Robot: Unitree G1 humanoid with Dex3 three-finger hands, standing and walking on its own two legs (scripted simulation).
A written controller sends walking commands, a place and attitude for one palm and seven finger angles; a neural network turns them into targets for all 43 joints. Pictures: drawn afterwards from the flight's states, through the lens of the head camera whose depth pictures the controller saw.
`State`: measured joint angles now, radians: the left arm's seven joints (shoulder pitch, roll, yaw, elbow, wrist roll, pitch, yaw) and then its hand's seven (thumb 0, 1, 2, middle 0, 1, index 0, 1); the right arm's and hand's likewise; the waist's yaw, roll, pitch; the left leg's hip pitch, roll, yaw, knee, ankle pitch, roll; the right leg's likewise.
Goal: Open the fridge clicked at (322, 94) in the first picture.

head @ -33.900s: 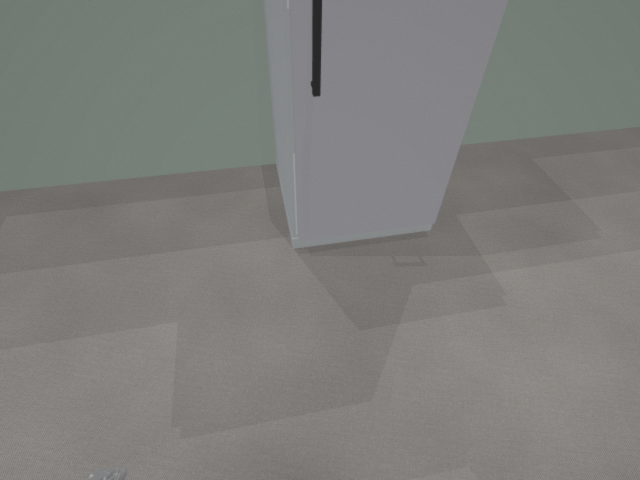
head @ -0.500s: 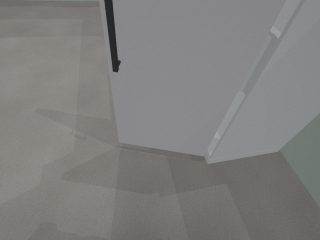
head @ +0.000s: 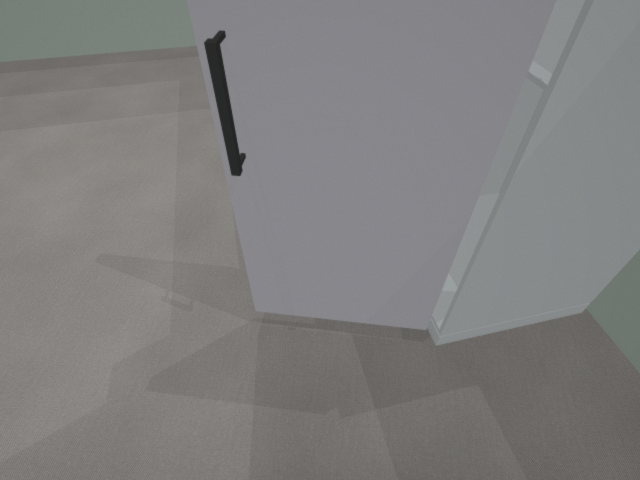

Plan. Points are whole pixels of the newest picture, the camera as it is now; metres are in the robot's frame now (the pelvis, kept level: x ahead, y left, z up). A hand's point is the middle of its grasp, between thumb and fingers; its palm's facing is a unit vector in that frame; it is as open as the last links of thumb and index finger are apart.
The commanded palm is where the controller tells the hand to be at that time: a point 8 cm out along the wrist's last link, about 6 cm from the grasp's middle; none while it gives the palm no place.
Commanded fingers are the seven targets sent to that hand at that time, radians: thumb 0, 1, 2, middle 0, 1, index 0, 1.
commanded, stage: let the arm hang, fingers relaxed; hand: left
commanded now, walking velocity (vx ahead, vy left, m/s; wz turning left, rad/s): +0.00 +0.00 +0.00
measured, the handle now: (229, 110) +0.73 +0.22 +0.10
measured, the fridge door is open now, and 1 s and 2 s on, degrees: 70 70 70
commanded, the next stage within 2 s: look to check the result in 0.24 s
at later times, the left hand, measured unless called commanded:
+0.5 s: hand out of the picture +0.09 +0.22 -0.16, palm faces -0.06 -0.95 -0.31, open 7.4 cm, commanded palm none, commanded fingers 0.00 0.90 0.90 -0.20 -0.30 -0.20 -0.30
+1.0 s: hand out of the picture +0.11 +0.21 -0.16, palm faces -0.03 -0.95 -0.32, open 7.4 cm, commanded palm none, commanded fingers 0.00 0.90 0.90 -0.20 -0.30 -0.20 -0.30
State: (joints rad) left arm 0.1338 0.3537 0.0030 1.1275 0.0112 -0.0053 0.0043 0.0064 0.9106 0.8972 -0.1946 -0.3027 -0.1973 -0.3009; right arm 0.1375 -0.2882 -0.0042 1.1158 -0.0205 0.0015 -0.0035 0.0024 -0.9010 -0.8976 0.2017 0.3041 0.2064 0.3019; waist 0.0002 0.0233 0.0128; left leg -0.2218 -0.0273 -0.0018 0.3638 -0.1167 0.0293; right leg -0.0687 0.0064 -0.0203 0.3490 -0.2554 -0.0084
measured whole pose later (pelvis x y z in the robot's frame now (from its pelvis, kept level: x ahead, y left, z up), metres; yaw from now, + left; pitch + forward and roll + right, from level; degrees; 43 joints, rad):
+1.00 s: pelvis +0.04 -0.03 +0.00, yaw -1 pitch -1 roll +1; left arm 0.12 0.31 0.00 1.12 0.01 -0.01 0.01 0.01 0.91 0.90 -0.20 -0.30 -0.20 -0.30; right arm 0.10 -0.31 0.00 1.12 -0.02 0.00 -0.02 0.00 -0.90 -0.90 0.20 0.30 0.21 0.30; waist 0.00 0.00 0.04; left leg -0.16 0.00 0.01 0.33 -0.16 -0.01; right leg 0.00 0.04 0.00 0.29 -0.27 -0.04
